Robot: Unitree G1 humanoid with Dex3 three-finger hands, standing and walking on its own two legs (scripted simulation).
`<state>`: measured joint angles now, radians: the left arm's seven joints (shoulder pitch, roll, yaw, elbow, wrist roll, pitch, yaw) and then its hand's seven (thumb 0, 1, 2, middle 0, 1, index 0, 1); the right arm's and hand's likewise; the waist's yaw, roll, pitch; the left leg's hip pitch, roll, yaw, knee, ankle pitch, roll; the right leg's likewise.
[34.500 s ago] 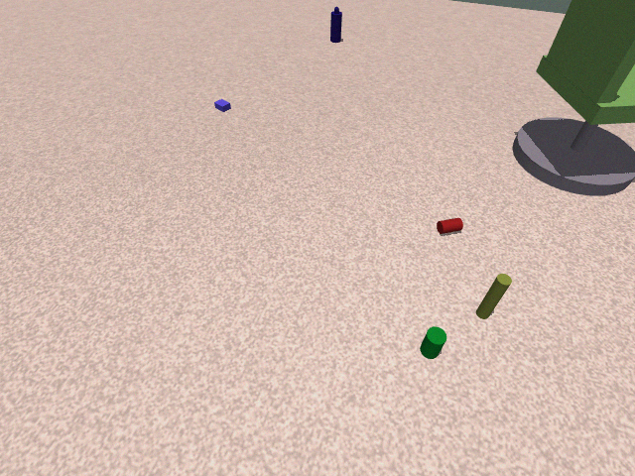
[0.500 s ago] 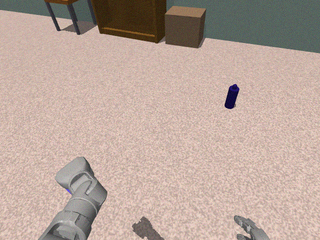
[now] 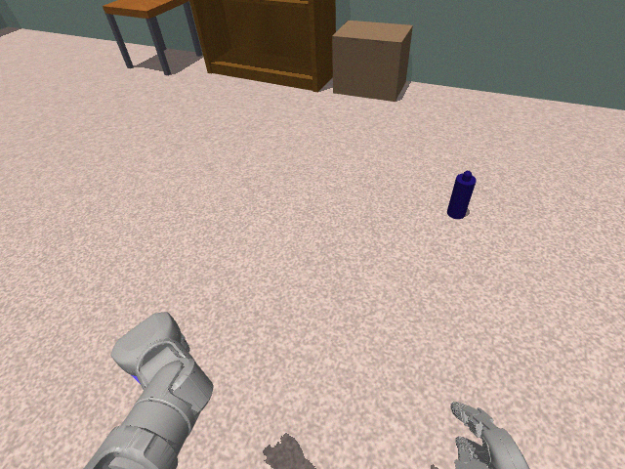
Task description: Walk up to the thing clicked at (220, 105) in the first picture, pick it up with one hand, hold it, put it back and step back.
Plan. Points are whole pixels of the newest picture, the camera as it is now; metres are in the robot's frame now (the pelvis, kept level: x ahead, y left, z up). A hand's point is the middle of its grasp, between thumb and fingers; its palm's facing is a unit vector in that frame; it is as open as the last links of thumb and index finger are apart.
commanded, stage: hold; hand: left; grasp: from above
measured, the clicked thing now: (166, 378) +0.29 +0.25 -0.07
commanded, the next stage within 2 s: crouch in 0.32 s
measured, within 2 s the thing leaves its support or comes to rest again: neither
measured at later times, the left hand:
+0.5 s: hand (177, 367) +0.29 +0.22 -0.04, palm faces -0.29 -0.35 -0.89, open 7.7 cm
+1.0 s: hand (202, 398) +0.30 +0.23 -0.20, palm faces -0.33 -0.25 -0.91, open 7.1 cm
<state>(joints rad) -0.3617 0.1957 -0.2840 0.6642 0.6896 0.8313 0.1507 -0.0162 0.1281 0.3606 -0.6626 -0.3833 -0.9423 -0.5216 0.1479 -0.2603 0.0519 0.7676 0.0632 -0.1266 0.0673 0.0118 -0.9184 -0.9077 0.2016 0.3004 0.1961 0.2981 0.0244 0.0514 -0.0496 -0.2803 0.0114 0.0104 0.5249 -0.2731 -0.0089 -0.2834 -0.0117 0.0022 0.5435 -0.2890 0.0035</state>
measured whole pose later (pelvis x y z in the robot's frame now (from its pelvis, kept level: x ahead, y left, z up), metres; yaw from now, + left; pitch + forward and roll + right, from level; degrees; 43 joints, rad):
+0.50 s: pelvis +0.00 +0.00 +0.00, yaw +0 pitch +2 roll +0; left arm -0.39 0.18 -0.28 0.71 0.67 0.83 0.17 -0.02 0.15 0.33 -0.65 -0.40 -1.00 -0.54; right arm 0.16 -0.26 0.05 0.79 0.06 -0.15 0.06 0.01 -0.91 -0.91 0.20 0.30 0.20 0.30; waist 0.02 0.05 -0.05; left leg -0.30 0.01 0.01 0.53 -0.28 -0.01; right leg -0.30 -0.01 0.00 0.55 -0.29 0.00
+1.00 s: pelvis -0.03 +0.00 -0.08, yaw -1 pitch +20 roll -1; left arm -0.66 0.19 -0.06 1.27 0.72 0.56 0.57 -0.08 0.24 0.22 -0.67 -0.27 -1.08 -0.39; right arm 0.19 -0.27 -0.04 0.84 -0.03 -0.18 0.12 0.01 -0.88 -0.89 0.20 0.30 0.20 0.30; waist -0.07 -0.03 -0.14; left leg -0.98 0.04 -0.01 1.12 -0.48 -0.02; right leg -0.97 0.01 -0.01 1.10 -0.48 0.00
